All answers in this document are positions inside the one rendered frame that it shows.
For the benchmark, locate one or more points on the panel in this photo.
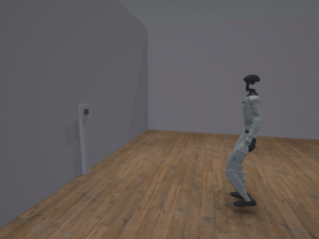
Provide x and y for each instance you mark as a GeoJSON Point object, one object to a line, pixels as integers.
{"type": "Point", "coordinates": [83, 137]}

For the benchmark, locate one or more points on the robot right shin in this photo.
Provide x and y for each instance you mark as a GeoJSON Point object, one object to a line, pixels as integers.
{"type": "Point", "coordinates": [241, 176]}

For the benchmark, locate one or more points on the robot left hand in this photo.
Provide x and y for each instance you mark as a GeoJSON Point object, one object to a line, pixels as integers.
{"type": "Point", "coordinates": [242, 150]}

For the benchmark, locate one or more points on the humanoid robot head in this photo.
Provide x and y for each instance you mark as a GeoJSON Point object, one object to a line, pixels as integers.
{"type": "Point", "coordinates": [251, 79]}

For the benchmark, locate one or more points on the left robot upper arm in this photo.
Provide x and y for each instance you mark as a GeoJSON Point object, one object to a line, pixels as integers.
{"type": "Point", "coordinates": [254, 103]}

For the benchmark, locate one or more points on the left robot forearm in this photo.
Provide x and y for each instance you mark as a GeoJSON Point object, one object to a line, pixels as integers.
{"type": "Point", "coordinates": [253, 130]}

